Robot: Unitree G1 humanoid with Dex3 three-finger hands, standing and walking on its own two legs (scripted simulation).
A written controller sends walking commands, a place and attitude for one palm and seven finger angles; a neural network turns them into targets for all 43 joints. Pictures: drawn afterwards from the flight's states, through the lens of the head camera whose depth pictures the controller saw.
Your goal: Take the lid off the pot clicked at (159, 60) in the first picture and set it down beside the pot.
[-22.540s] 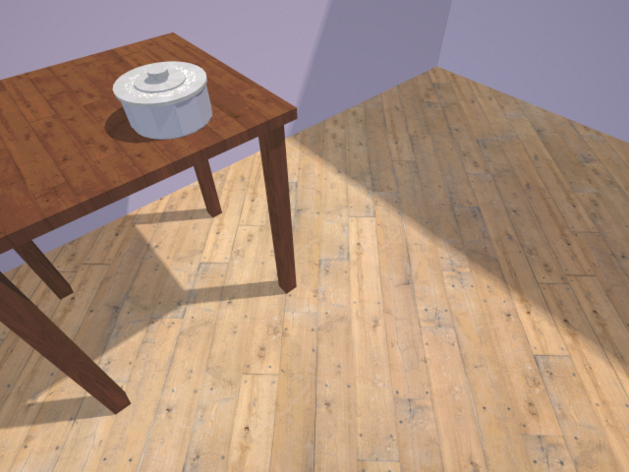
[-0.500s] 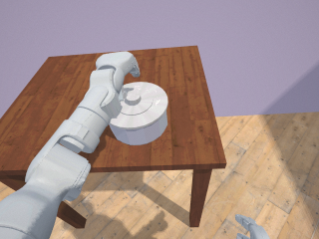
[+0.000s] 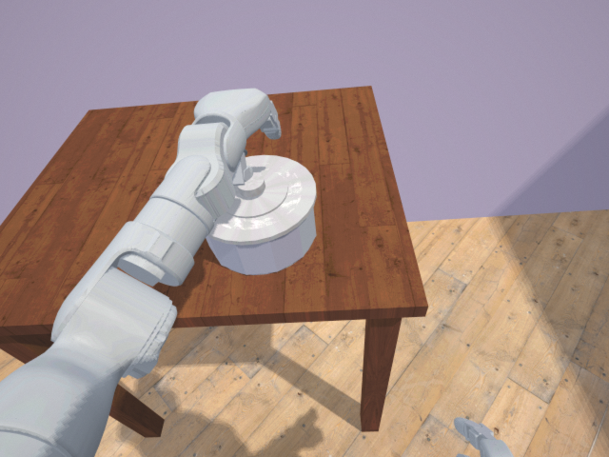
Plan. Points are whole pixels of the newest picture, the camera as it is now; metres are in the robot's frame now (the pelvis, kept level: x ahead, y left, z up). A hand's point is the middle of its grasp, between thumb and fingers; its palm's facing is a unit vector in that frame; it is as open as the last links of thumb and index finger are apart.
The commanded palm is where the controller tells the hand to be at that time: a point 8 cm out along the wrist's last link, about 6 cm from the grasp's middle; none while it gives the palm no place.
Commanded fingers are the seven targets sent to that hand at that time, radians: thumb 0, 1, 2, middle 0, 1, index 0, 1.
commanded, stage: move the open hand above the knob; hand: left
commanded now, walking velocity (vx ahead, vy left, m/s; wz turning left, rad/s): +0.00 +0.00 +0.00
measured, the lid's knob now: (251, 184) +0.49 +0.08 +0.11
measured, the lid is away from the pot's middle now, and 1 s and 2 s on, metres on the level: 0.00 0.00 0.00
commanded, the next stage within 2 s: lower the open fingers around the knob in 1.20 s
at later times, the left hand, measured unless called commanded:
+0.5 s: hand (236, 175) +0.45 +0.09 +0.16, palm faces -0.26 -0.03 -0.97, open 9.8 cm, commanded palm +0.44 +0.09 +0.24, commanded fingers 0.00 -0.31 1.54 -0.87 -0.08 -0.87 -0.08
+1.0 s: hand (234, 155) +0.46 +0.09 +0.18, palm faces -0.18 -0.06 -0.98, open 9.8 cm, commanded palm +0.43 +0.09 +0.24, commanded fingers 0.00 -0.31 1.54 -0.87 -0.08 -0.87 -0.08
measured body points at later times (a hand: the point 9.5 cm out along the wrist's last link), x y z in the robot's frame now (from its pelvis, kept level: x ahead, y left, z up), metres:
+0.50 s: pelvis +0.00 -0.01 +0.00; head +0.01 -0.05 +0.45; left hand +0.45 +0.09 +0.22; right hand +0.16 -0.25 -0.12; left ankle +0.00 +0.08 -0.74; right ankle -0.01 -0.11 -0.74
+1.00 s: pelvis +0.00 +0.00 +0.00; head +0.01 -0.04 +0.45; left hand +0.46 +0.09 +0.24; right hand +0.15 -0.23 -0.13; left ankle +0.00 +0.08 -0.74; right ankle -0.01 -0.11 -0.74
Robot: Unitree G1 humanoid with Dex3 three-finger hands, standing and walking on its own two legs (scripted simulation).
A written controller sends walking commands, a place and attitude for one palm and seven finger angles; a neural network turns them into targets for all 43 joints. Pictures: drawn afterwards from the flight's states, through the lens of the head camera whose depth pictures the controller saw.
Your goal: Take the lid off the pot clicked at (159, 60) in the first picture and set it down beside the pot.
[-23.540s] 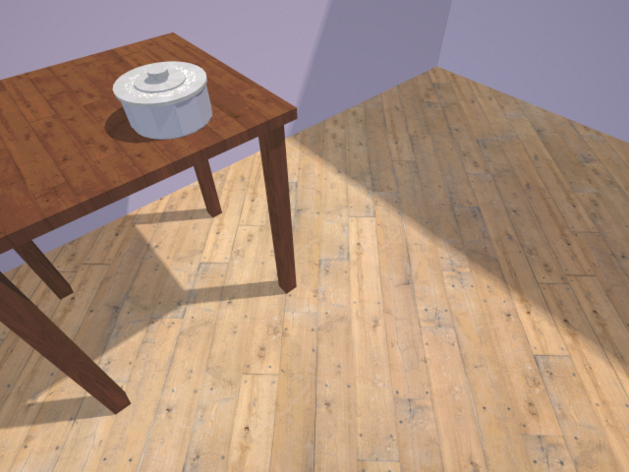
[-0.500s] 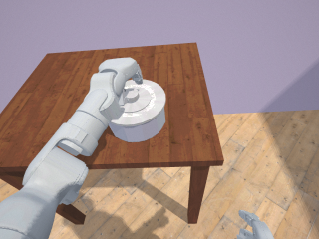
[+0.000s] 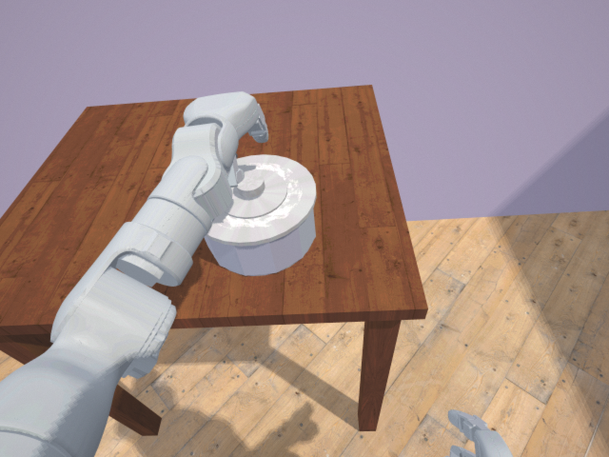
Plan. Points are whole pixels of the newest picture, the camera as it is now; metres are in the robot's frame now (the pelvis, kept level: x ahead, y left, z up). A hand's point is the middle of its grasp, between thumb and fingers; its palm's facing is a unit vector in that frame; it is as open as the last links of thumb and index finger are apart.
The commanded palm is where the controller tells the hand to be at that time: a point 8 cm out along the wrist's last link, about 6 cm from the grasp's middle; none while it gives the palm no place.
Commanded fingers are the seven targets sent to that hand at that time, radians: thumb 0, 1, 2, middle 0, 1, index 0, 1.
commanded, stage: move the open hand above the knob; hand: left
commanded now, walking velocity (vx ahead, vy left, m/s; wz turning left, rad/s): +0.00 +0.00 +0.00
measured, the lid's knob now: (250, 184) +0.48 +0.09 +0.11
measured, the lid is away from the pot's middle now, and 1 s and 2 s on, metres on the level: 0.00 0.00 0.00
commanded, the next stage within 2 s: lower the open fingers around the knob in 0.20 s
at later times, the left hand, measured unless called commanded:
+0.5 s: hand (238, 172) +0.45 +0.09 +0.16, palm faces -0.27 -0.05 -0.96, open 9.8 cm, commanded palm +0.43 +0.10 +0.23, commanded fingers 0.00 -0.31 1.54 -0.87 -0.08 -0.87 -0.08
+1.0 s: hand (247, 191) +0.44 +0.08 +0.13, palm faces -0.30 -0.04 -0.95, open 9.8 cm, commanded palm +0.43 +0.09 +0.19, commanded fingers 0.00 -0.31 1.54 -0.87 -0.08 -0.87 -0.08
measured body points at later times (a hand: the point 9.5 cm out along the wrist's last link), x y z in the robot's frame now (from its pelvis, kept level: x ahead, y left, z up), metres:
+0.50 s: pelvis +0.00 +0.00 +0.00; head +0.01 -0.04 +0.45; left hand +0.46 +0.09 +0.21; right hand +0.14 -0.23 -0.13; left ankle +0.00 +0.09 -0.74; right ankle -0.02 -0.11 -0.74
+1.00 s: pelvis +0.00 +0.01 +0.00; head +0.01 -0.04 +0.45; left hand +0.45 +0.08 +0.19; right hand +0.14 -0.23 -0.13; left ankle +0.00 +0.09 -0.74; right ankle -0.02 -0.11 -0.74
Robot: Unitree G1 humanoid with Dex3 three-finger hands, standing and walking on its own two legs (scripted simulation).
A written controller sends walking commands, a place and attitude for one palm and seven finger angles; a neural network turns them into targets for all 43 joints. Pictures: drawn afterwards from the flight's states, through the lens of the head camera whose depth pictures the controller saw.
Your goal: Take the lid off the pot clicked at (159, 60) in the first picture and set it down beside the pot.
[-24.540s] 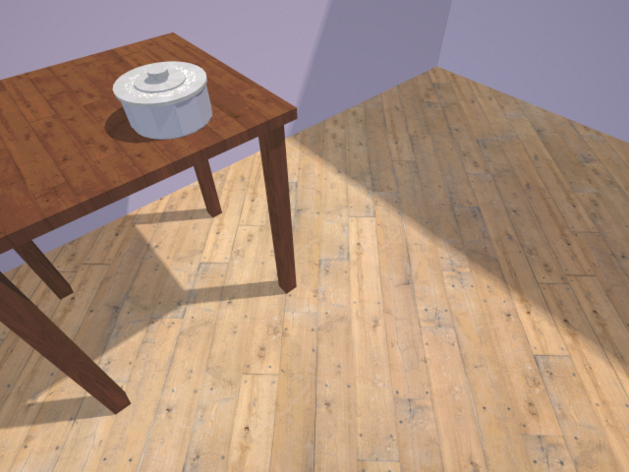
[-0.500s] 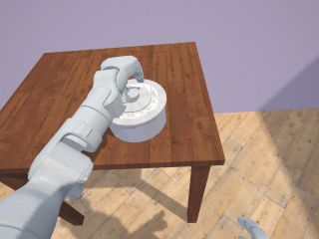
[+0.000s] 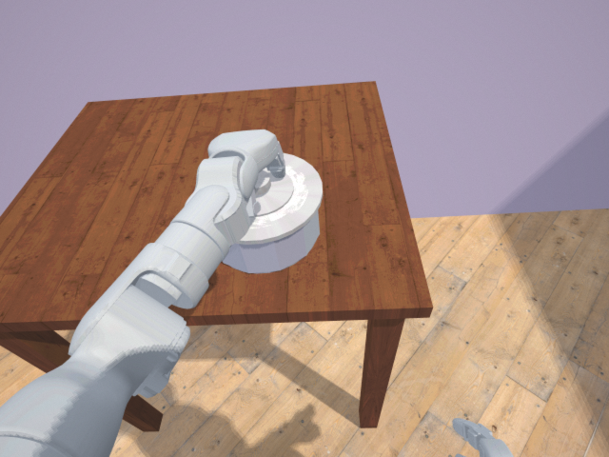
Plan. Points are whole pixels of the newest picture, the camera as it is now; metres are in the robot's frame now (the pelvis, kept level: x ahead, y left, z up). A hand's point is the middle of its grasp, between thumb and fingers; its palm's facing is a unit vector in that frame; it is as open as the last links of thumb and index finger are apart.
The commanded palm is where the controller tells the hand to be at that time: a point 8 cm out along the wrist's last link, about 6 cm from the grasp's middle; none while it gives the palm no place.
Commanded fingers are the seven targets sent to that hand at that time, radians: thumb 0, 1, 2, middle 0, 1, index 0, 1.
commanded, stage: lower the open fingers around the knob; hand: left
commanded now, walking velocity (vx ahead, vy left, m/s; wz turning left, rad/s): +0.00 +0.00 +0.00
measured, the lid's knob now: (256, 182) +0.48 +0.07 +0.11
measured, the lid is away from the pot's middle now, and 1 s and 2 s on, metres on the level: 0.00 0.00 0.00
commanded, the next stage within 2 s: close the fingers and squeeze the knob in 0.16 s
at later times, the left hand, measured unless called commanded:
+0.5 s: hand (253, 183) +0.45 +0.07 +0.13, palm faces -0.33 -0.06 -0.94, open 9.7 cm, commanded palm +0.44 +0.08 +0.19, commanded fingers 0.00 -0.04 1.14 -0.62 -0.72 -0.62 -0.72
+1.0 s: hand (250, 187) +0.45 +0.07 +0.13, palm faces -0.31 -0.06 -0.95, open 7.6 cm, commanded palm +0.43 +0.08 +0.19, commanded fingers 0.00 0.28 0.92 -0.72 -0.97 -0.72 -0.97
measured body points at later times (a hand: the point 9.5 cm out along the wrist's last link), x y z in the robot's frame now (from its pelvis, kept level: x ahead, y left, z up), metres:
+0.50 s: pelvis +0.00 -0.01 +0.00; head +0.01 -0.04 +0.45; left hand +0.46 +0.07 +0.19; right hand +0.11 -0.26 -0.13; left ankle +0.00 +0.08 -0.74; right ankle -0.02 -0.11 -0.74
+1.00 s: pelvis +0.00 +0.00 +0.00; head +0.02 -0.04 +0.45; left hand +0.46 +0.07 +0.18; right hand +0.14 -0.24 -0.13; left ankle +0.00 +0.08 -0.74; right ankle -0.02 -0.11 -0.74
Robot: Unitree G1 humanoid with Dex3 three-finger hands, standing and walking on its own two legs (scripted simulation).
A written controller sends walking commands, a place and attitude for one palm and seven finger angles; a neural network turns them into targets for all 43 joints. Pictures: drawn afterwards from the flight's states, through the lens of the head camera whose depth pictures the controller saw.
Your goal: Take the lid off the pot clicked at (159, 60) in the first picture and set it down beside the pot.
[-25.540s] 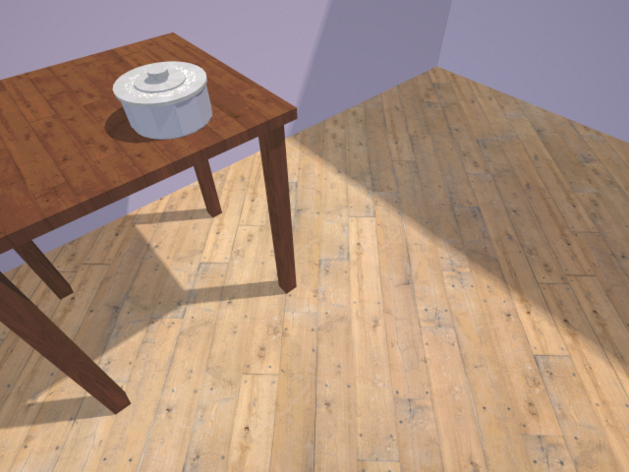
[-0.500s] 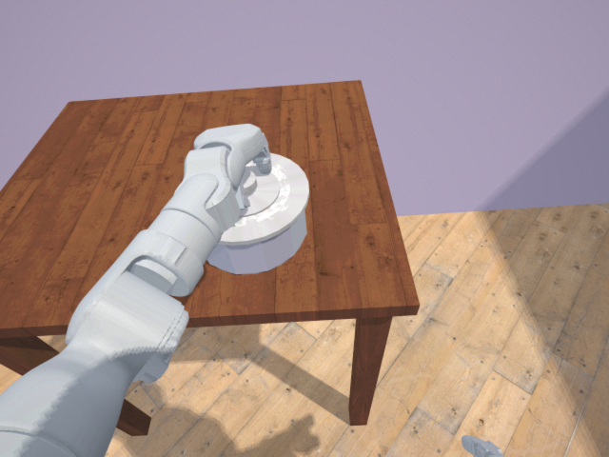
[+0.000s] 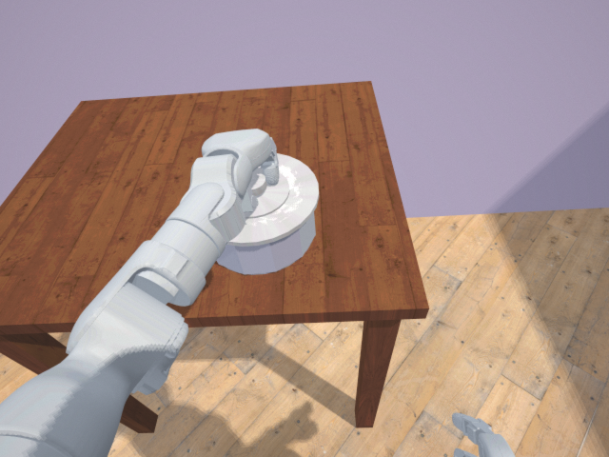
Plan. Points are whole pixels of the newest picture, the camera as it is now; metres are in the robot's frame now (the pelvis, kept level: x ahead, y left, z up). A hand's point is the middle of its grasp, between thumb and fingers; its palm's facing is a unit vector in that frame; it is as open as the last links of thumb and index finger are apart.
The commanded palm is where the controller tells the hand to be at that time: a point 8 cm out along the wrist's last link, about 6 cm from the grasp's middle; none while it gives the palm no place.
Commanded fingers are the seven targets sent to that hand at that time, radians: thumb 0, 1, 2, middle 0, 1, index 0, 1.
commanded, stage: close the fingers and squeeze the knob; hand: left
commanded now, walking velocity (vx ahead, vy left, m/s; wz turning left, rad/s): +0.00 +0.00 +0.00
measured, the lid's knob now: (252, 183) +0.48 +0.08 +0.11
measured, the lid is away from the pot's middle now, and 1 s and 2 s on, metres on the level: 0.00 0.00 0.01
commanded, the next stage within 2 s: lift the lid straight up in 0.96 s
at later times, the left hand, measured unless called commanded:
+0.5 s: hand (245, 186) +0.45 +0.08 +0.13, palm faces -0.33 -0.07 -0.94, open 7.0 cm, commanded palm +0.43 +0.09 +0.19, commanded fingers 0.00 0.49 0.81 -0.78 -0.96 -0.81 -0.97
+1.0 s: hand (245, 188) +0.44 +0.08 +0.13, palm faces -0.32 -0.06 -0.95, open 7.0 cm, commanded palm +0.43 +0.09 +0.19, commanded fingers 0.00 0.71 0.92 -0.87 -1.00 -0.90 -1.01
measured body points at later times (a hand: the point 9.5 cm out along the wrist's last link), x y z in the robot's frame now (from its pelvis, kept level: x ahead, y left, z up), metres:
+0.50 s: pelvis +0.00 +0.00 +0.00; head +0.01 -0.03 +0.45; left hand +0.46 +0.08 +0.19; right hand +0.12 -0.24 -0.13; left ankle +0.00 +0.08 -0.74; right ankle -0.02 -0.11 -0.74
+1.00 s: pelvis +0.00 +0.00 +0.00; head +0.01 -0.04 +0.45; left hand +0.45 +0.08 +0.19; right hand +0.13 -0.24 -0.13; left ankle +0.00 +0.08 -0.74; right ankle -0.02 -0.11 -0.74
